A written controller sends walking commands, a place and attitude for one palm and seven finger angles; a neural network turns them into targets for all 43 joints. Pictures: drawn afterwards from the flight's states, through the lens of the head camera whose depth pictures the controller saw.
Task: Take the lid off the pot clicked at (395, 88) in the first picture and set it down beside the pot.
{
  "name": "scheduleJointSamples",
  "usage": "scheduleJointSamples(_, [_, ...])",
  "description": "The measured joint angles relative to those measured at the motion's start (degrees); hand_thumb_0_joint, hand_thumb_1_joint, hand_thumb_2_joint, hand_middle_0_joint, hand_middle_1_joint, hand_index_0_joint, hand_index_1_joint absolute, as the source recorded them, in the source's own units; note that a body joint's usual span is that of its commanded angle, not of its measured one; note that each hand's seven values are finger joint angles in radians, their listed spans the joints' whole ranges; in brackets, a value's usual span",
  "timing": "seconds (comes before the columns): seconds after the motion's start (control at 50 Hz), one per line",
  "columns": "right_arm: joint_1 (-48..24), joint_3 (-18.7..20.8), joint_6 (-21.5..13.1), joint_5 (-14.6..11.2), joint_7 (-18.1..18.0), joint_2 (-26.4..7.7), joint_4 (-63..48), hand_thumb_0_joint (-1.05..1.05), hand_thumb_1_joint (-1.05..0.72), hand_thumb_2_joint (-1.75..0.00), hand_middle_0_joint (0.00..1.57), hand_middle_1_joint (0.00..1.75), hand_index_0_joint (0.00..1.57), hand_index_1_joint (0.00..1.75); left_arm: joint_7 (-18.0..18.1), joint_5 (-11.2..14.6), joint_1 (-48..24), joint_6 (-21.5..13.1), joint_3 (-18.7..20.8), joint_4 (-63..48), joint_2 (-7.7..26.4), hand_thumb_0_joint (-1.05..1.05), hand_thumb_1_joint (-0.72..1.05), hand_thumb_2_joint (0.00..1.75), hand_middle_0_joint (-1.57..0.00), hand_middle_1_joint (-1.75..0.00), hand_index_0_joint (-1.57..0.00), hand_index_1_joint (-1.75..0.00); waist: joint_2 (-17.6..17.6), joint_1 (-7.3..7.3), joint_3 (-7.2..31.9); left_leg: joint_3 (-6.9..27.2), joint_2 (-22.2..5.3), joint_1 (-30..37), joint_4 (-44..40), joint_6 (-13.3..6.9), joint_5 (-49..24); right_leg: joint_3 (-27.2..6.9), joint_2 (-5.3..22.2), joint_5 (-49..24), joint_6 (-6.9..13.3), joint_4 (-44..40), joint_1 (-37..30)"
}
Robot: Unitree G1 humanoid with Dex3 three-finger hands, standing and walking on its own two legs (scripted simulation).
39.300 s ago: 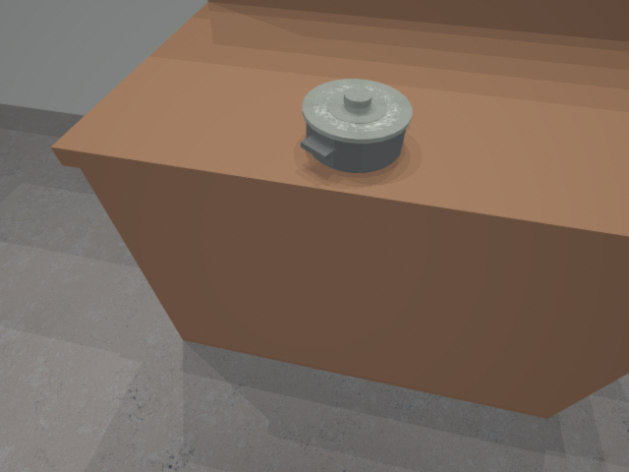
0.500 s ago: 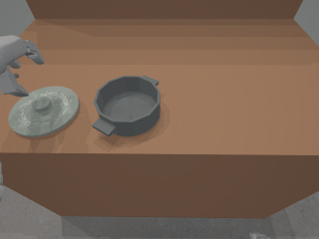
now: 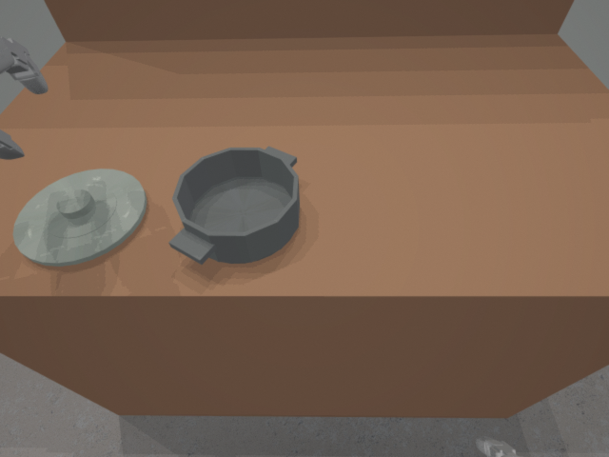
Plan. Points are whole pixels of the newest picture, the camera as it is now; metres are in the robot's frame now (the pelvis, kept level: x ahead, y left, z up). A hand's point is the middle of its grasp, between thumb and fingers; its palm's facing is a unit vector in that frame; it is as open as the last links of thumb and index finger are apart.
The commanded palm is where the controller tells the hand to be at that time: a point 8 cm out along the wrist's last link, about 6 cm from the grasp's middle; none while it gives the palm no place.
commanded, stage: draw the hand back to the body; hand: left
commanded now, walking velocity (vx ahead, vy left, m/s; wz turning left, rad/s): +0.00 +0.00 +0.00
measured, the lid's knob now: (76, 204) +0.44 +0.33 +0.09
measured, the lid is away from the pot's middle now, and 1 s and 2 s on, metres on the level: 0.23 0.23 0.23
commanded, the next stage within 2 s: none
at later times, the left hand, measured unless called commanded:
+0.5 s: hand out of the picture +0.37 +0.32 +0.24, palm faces -0.16 -0.04 -0.99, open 11.0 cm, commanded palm +0.34 +0.32 +0.30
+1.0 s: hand (4, 107) +0.35 +0.25 +0.30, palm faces +0.49 -0.85 -0.20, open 10.4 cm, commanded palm +0.29 +0.29 +0.29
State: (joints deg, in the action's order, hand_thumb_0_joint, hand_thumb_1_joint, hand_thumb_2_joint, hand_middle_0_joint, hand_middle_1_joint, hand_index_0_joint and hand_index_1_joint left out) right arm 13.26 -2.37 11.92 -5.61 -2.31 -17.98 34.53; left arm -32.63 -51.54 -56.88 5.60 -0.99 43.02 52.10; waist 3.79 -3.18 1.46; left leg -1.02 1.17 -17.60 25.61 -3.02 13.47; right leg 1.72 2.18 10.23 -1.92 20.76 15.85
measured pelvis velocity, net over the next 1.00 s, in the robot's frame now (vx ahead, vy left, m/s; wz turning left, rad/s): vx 0.02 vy -0.03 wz -0.04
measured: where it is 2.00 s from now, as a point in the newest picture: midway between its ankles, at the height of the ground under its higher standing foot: outside the picture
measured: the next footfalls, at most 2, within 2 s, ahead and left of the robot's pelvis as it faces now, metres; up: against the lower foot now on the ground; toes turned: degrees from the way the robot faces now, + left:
none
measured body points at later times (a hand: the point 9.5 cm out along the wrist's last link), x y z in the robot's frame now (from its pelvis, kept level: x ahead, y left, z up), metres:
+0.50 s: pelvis +0.00 +0.00 +0.00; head +0.02 -0.03 +0.45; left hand +0.38 +0.32 +0.29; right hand +0.15 -0.25 -0.12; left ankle -0.01 +0.09 -0.74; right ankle +0.00 -0.15 -0.74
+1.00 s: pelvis +0.02 -0.03 +0.00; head +0.02 -0.04 +0.45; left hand +0.32 +0.29 +0.31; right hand +0.16 -0.28 -0.10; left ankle -0.01 +0.09 -0.74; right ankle +0.00 -0.15 -0.74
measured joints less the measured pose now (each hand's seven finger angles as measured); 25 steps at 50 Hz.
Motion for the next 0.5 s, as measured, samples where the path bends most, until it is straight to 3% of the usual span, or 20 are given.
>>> scheduleJointSamples(0.2, [-0.1, 0.0, 0.0, 0.1, -0.2, 0.0, -0.5, 0.01, -0.91, -0.9, 0.2, 0.3, 0.2, 0.3, -0.5, 0.4, 3.9, -0.5, 2.4, -3.7, 0.2, 0.0, -0.14, 0.92, -0.51, -0.59, -0.51, -0.58, -0.3, 0.04, -0.1, -0.1, -0.3, 0.1, 0.2, 0.2, 0.2, -0.1, -0.2, 0.3, 0.0, 0.4, 0.1])
scheduleJointSamples(0.34, [-0.5, 0.2, -0.1, 0.3, 0.7, -0.6, -1.4, 0.01, -0.91, -0.9, 0.2, 0.3, 0.2, 0.3, -0.6, 3.0, 12.0, -1.2, 5.5, -13.3, -0.2, 0.0, -0.14, 0.92, -0.51, -0.59, -0.51, -0.58, 0.7, 0.69, 0.2, -0.2, -0.2, 0.8, 0.5, 0.2, 0.6, -0.2, -0.1, 0.7, -0.1, 0.8, -0.5])
scheduleJointSamples(0.5, [-2.4, 0.2, 0.2, 0.5, 0.9, -0.2, -2.7, 0.01, -0.91, -0.9, 0.2, 0.3, 0.2, 0.3, -2.0, 5.7, 18.5, -0.1, 6.6, -22.2, -1.1, 0.0, -0.14, 0.92, -0.51, -0.59, -0.51, -0.58, 1.4, 2.67, -0.4, 0.4, 0.2, 1.2, 1.0, 0.1, 0.4, 0.3, 0.2, 0.9, -0.2, 1.7, -1.0])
